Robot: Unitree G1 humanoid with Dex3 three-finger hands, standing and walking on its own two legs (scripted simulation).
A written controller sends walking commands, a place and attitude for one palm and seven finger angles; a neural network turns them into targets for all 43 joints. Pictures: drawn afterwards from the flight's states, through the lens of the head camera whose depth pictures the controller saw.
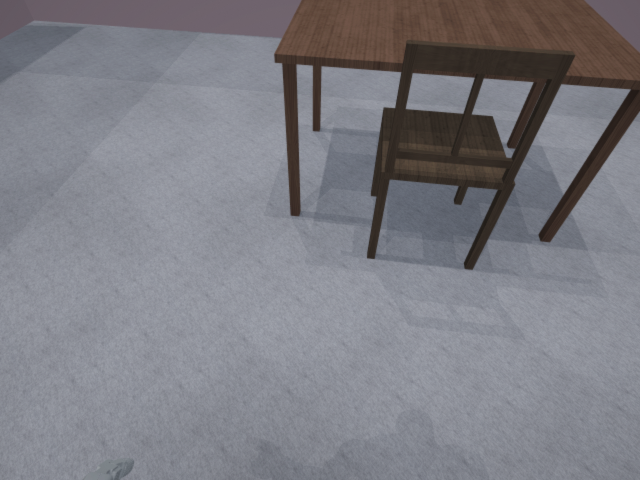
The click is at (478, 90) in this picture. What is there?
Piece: chair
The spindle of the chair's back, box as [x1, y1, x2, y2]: [451, 74, 484, 155]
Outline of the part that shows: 484,74 476,74 451,151 451,155 457,155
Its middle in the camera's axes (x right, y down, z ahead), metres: +0.42 -0.35 +1.12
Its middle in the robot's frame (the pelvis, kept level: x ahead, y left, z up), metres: +1.08 -0.38 -0.10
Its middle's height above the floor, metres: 0.67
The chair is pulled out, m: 0.00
